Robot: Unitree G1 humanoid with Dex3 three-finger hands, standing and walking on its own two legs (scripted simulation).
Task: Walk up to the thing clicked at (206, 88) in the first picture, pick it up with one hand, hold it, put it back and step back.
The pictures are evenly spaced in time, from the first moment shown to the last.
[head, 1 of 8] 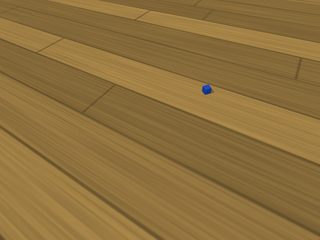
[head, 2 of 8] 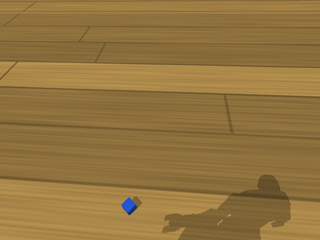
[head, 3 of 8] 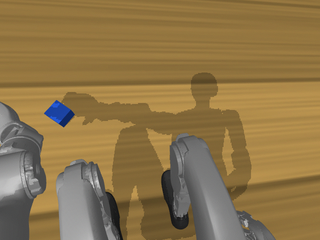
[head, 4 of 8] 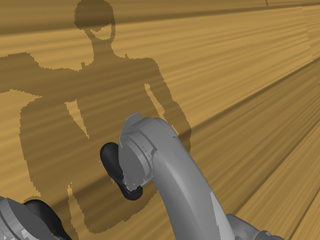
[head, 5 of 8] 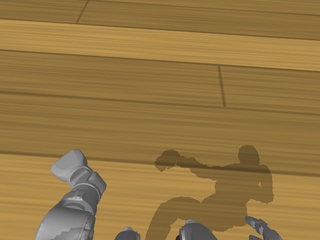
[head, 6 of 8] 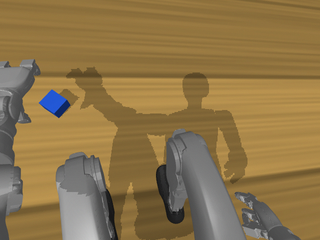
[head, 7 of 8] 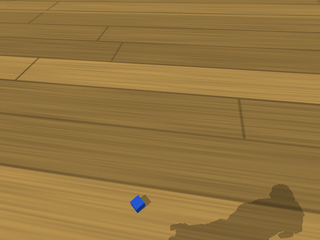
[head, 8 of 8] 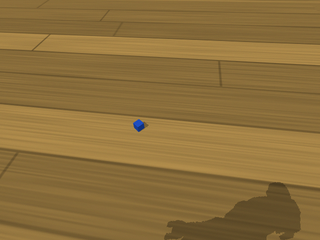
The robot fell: no
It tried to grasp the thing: yes
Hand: left
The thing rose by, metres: 0.66
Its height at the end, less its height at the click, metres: +0.00
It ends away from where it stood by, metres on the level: 0.02
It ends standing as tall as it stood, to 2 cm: yes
